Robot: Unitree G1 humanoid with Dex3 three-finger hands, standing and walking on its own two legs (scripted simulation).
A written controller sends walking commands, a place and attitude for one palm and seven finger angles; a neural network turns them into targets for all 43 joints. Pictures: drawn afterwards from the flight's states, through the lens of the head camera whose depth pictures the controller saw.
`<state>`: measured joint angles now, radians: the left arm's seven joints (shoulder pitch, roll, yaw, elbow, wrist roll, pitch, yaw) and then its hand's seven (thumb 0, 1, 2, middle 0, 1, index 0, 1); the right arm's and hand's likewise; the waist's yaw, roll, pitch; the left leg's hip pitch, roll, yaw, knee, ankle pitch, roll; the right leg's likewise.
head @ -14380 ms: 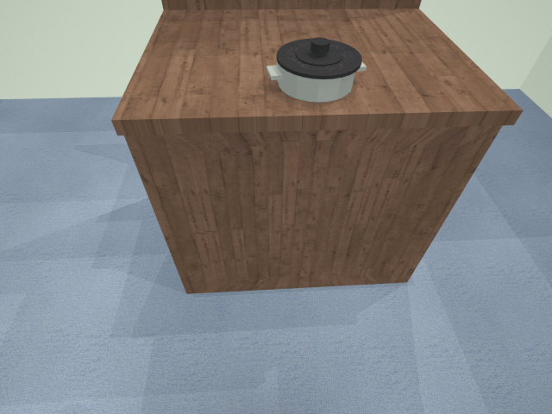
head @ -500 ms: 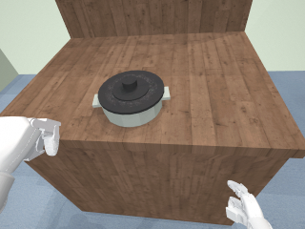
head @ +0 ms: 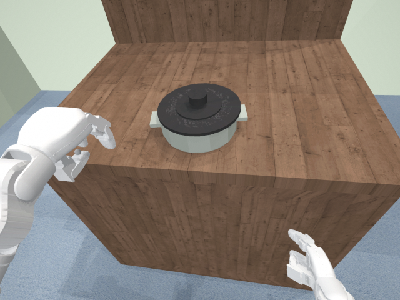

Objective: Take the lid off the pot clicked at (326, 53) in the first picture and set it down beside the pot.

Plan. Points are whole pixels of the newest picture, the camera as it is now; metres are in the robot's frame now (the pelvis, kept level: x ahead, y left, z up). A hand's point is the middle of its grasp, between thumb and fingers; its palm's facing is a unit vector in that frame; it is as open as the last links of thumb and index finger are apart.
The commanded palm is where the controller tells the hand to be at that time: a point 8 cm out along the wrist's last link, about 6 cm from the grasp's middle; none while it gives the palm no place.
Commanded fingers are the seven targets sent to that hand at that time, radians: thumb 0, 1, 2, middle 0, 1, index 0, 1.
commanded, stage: reach forward and open the fingers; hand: left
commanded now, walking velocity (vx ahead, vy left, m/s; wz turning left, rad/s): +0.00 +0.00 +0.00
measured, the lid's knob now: (197, 97) +0.51 +0.08 +0.16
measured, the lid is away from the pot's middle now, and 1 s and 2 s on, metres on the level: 0.00 0.00 0.00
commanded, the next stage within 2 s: move the open hand above the knob in 0.66 s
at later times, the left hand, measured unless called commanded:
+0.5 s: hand (79, 124) +0.32 +0.25 +0.23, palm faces +0.06 +0.02 -1.00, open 9.8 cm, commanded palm +0.27 +0.25 +0.29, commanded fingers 0.00 -0.40 1.74 -0.90 -0.08 -0.90 -0.08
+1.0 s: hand (102, 117) +0.34 +0.22 +0.23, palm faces -0.03 +0.01 -1.00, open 9.9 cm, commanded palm +0.31 +0.22 +0.29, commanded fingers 0.00 -0.40 1.74 -0.89 -0.08 -0.89 -0.08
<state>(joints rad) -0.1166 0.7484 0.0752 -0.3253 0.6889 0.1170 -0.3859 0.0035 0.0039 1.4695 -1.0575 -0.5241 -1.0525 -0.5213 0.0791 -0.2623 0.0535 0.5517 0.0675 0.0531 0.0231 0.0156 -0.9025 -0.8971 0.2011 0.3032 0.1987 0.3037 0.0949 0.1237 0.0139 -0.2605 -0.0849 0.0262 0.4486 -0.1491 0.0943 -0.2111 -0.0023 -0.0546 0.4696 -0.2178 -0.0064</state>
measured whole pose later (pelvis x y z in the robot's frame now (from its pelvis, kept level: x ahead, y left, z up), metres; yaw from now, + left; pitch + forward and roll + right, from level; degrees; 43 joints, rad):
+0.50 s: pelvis -0.01 +0.01 +0.00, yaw +0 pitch -2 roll -1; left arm -0.37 0.75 0.01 -0.13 0.74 0.13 -0.41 0.00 -0.39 1.73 -0.92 -0.09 -0.91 -0.08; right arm 0.12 -0.28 0.04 0.57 0.08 0.05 0.02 0.02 -0.90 -0.90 0.20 0.30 0.20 0.30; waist 0.08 0.11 0.02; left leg -0.27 -0.10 0.04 0.45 -0.14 0.11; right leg -0.24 -0.02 -0.04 0.51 -0.22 0.00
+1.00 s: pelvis +0.01 -0.01 +0.00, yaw +1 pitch -1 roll +0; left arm -0.45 0.73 -0.04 -0.10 0.74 0.19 -0.49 0.00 -0.39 1.73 -0.91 -0.08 -0.91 -0.08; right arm 0.09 -0.30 0.04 0.56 0.08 0.06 0.02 0.02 -0.90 -0.90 0.20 0.30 0.20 0.30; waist 0.07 0.12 0.02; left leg -0.27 -0.08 0.01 0.46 -0.16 0.08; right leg -0.22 0.00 -0.07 0.49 -0.24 -0.03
